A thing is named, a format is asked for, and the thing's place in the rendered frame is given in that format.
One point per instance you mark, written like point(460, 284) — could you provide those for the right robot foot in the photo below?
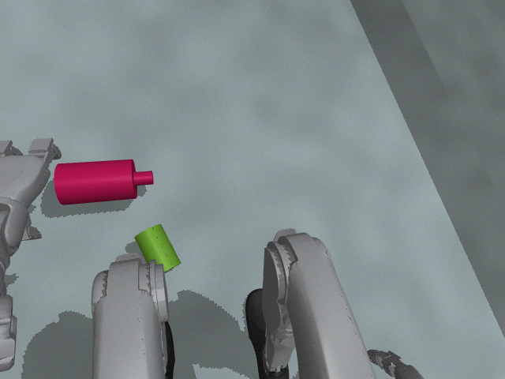
point(256, 328)

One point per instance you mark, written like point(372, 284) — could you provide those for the right robot hand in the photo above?
point(393, 365)

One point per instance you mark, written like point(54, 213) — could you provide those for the left robot hand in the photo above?
point(23, 177)

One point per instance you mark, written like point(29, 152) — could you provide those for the left robot arm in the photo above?
point(13, 219)

